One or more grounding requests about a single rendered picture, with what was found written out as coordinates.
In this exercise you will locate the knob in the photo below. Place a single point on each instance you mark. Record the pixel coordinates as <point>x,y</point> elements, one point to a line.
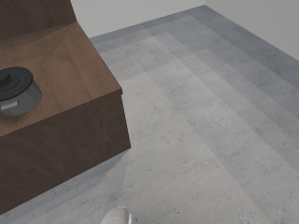
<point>4,77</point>

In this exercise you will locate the pot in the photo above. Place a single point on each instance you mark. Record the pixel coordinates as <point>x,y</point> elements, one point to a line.
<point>23,102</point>

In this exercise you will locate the robot left thigh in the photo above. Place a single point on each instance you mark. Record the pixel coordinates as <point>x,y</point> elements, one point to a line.
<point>118,215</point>

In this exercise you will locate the table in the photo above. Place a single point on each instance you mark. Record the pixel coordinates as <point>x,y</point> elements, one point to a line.
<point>80,120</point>

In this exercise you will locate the lid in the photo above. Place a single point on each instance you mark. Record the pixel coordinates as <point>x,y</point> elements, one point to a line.
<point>21,80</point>

